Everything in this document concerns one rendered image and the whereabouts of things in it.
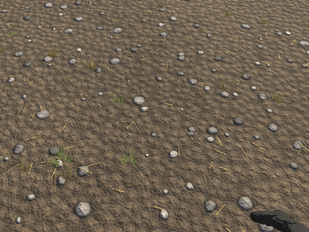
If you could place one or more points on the right robot hand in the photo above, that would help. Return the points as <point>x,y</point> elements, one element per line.
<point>279,220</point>

